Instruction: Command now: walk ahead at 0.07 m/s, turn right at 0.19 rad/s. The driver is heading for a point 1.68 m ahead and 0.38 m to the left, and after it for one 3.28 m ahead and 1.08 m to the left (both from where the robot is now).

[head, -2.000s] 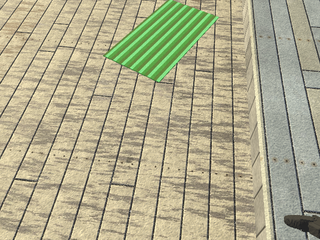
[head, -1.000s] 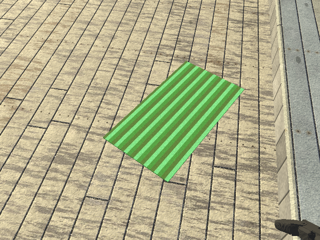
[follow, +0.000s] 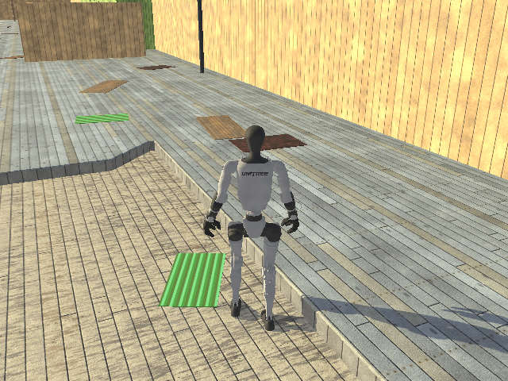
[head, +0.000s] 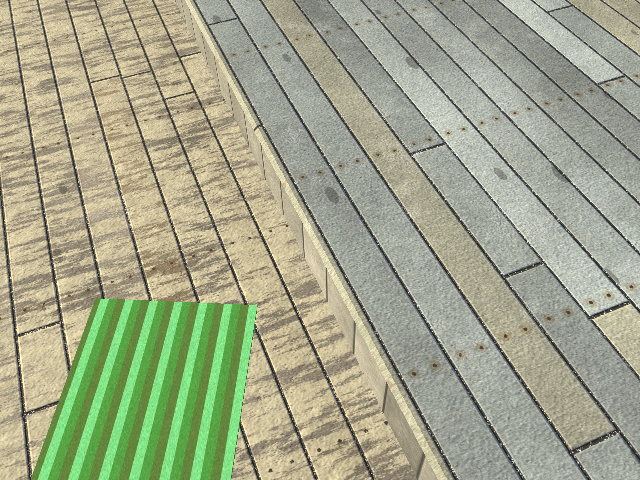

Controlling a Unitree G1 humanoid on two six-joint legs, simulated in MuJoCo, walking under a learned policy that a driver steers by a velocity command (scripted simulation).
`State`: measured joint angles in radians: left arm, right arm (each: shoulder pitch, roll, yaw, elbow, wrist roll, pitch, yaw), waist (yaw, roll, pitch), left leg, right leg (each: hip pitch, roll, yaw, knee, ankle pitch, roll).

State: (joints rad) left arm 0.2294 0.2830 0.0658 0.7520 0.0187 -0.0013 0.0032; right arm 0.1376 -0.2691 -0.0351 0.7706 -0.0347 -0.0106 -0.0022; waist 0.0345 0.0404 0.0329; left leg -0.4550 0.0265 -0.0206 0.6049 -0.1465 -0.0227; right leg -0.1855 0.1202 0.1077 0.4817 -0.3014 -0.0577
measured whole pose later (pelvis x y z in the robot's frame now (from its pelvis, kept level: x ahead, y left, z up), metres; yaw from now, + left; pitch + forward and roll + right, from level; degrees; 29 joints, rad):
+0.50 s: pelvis +0.05 +0.01 +0.00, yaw -1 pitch -1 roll +0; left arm 0.24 0.24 0.05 0.97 0.01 0.01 0.03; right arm 0.10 -0.25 -0.03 0.91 0.00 -0.01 -0.01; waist 0.00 0.01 0.03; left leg -0.26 -0.02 0.02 0.48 -0.20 0.02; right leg -0.13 0.00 0.08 0.49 -0.34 0.02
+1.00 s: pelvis +0.13 +0.03 +0.00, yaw -1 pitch -1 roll +0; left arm 0.29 0.23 0.06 1.04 0.03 -0.04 0.00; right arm 0.37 -0.23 -0.05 1.05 -0.03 -0.06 0.01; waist -0.02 -0.02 0.03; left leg -0.12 -0.05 0.04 0.45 -0.31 0.06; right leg -0.34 0.00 0.01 1.07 -0.41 -0.07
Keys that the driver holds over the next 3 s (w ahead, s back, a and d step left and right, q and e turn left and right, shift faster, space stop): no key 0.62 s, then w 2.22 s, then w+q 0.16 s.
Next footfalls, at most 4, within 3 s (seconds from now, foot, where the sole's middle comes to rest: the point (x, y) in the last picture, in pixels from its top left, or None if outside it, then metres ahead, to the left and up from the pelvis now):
0.02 left None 0.13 0.12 -0.77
1.28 right None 0.39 -0.07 -0.77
1.84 left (288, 368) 0.72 0.15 -0.77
2.34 right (331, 237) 0.99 0.05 -0.63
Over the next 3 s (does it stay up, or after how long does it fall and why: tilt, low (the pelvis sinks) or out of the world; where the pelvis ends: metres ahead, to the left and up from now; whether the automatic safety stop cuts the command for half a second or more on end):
stays up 1.29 0.19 0.12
